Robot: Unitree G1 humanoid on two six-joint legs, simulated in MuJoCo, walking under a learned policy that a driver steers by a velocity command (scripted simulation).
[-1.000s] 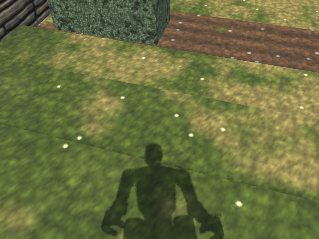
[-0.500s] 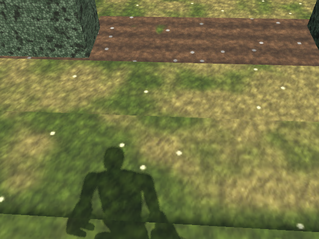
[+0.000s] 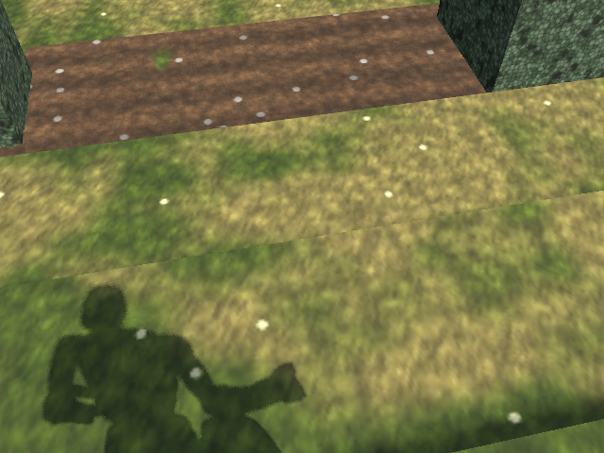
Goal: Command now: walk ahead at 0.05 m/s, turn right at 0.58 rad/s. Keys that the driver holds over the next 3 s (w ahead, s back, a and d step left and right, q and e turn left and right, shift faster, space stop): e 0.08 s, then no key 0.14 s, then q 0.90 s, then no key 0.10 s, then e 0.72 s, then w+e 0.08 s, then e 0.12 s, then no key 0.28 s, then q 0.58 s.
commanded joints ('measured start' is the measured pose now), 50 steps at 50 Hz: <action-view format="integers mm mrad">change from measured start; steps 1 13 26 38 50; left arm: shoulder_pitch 79 93 74 23 72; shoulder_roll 53 198 112 131 118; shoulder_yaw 1 72 48 45 19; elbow -33 -70 -73 -56 -35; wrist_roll -15 -36 -34 -23 -19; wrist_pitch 8 -77 -45 -5 26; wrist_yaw -29 17 69 91 74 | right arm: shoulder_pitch -52 -41 -8 29 15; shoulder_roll -186 -105 -78 -129 -171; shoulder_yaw -71 -46 -24 -51 -69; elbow -99 -48 -11 -31 -119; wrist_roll -9 -37 -40 -13 -26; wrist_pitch -25 17 27 3 -37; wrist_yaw -17 57 65 141 107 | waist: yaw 4 72 95 0 73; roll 87 -85 -90 0 81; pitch -97 -18 44 -52 -40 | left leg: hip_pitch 105 -319 -335 201 105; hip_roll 217 38 66 -28 133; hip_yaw -112 -102 -121 -78 -394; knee -137 467 476 105 -99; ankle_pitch -33 -457 -331 184 106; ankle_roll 185 -81 -51 106 245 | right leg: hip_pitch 76 444 586 368 78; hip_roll -26 -301 -344 -208 -28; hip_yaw -62 321 138 -164 49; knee -120 -790 -800 -549 -80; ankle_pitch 58 345 490 373 92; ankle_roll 10 -382 -382 -137 17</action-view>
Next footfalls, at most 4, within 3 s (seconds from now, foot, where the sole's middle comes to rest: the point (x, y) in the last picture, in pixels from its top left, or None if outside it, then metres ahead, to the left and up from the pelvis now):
0.18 right None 0.04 -0.13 -0.78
0.74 left None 0.14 0.13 -0.78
1.30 right None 0.22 -0.08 -0.78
1.84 left None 0.16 0.14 -0.78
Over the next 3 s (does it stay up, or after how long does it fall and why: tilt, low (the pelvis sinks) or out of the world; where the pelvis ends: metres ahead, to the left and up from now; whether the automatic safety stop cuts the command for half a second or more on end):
stays up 0.19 0.05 0.00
